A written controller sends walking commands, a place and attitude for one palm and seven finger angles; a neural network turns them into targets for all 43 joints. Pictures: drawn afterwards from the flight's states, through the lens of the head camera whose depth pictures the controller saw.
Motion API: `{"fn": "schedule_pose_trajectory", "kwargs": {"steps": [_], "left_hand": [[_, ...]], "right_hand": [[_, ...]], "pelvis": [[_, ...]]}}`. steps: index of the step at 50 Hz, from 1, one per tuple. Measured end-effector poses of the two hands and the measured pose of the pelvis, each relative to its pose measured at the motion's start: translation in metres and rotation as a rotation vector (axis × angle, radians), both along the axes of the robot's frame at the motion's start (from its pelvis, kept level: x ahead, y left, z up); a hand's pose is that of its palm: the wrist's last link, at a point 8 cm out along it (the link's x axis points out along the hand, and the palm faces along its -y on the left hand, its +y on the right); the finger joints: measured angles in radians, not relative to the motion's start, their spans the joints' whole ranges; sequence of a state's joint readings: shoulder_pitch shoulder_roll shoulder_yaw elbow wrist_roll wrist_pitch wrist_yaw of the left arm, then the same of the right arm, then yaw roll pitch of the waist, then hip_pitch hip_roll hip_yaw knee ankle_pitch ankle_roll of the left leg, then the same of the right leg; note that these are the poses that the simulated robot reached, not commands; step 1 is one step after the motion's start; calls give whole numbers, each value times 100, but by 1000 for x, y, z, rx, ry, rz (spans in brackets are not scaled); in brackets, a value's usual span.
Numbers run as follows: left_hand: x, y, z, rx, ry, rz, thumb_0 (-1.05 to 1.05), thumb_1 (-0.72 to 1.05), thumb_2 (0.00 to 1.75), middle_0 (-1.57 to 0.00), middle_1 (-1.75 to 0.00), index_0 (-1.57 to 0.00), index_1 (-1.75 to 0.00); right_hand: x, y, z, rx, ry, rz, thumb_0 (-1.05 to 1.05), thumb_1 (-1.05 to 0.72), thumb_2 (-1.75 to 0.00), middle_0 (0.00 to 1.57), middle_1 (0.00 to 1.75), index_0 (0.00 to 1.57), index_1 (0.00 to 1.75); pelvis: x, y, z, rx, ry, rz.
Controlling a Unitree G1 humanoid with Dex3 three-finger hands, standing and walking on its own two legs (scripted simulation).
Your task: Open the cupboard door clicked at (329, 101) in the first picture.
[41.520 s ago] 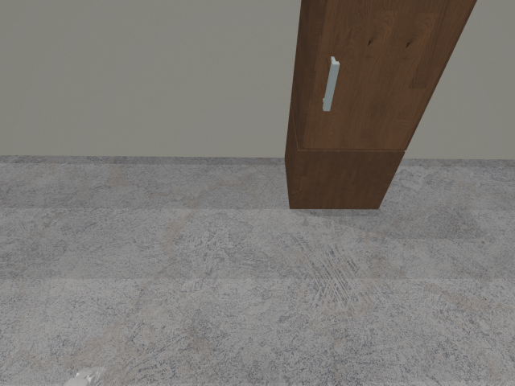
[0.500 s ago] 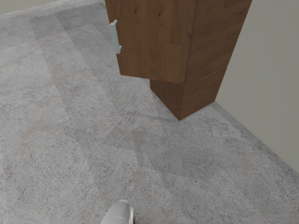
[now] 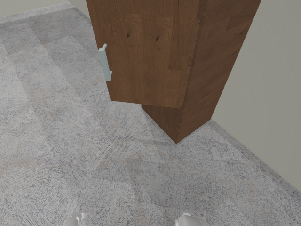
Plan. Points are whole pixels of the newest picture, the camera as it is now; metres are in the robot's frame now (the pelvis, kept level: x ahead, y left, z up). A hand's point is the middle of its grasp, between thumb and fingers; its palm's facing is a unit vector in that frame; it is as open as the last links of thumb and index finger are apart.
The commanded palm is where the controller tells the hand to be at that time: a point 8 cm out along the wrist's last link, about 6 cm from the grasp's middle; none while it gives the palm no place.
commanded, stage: take the last steps up to it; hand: left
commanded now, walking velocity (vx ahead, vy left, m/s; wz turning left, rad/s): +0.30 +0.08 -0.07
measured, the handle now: (106, 62) +0.80 +0.25 -0.05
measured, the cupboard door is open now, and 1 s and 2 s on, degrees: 44 44 44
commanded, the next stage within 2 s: come to a stop and stand still in 0.32 s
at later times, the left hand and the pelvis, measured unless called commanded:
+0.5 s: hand (90, 225) +0.15 +0.20 -0.18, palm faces +0.07 -0.98 -0.19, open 7.3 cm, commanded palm none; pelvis +0.18 +0.01 +0.00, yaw +0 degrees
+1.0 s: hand (94, 195) +0.24 +0.20 -0.17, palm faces -0.02 -0.96 -0.28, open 7.4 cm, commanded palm none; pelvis +0.16 -0.01 -0.01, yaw -3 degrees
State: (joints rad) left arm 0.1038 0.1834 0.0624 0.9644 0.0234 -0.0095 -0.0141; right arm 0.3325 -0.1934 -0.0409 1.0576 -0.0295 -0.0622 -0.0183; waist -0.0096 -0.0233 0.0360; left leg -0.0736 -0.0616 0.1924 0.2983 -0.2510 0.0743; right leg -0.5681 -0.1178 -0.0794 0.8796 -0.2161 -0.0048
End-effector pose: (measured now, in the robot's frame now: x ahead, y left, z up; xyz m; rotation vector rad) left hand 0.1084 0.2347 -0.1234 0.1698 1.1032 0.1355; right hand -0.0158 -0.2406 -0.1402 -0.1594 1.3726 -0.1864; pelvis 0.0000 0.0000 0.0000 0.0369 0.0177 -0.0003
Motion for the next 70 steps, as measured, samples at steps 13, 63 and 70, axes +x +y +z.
{"fn": "schedule_pose_trajectory", "kwargs": {"steps": [13, 63, 70], "left_hand": [[86, -38, -8, -8, 34, -34, 0, 91, 90, -19, -30, -20, -30], [59, -44, -7, -3, 268, 51, 1, 92, 90, -20, -30, -20, -30], [32, -22, -21, -18, 350, 112, 1, 91, 90, -20, -30, -20, -30]], "right_hand": [[55, 1, -13, 78, 165, -76, 1, -91, -90, 20, 30, 20, 30], [151, -34, -2, 24, 104, -68, 1, -91, -90, 19, 30, 20, 30], [211, -13, -3, -4, 8, 6, 1, -91, -90, 19, 30, 20, 30]], "pelvis": [[102, -22, -5, -18, -15, -15], [165, -28, 6, 2, 0, -36], [169, -9, -2, -2, -4, -22]]}}
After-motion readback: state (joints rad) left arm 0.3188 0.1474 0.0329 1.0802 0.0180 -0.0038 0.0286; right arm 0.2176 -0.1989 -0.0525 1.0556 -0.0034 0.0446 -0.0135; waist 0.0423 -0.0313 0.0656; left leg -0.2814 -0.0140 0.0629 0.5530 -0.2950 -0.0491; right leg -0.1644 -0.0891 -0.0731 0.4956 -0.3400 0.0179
